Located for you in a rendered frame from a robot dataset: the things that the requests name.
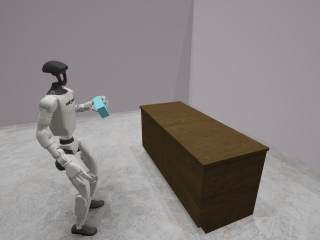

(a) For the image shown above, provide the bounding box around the humanoid robot torso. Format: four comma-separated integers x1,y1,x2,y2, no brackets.
44,86,78,155

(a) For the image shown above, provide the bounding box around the robot left hand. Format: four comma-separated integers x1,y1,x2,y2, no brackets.
91,96,109,112

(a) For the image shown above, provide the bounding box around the sponge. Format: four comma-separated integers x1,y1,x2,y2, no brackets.
93,97,109,119

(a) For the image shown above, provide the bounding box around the robot right shin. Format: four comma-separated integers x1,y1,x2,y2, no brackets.
74,195,92,230

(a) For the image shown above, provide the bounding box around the robot right hand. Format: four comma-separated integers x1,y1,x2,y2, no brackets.
65,162,93,187

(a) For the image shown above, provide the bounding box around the table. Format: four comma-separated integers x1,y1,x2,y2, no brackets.
139,101,270,234

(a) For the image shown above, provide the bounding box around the robot right upper arm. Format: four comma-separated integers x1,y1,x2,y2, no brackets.
36,95,58,139

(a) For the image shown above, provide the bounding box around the robot right forearm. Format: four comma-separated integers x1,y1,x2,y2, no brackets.
36,131,72,168

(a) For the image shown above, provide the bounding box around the robot left forearm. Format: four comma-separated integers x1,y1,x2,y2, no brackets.
75,101,93,113

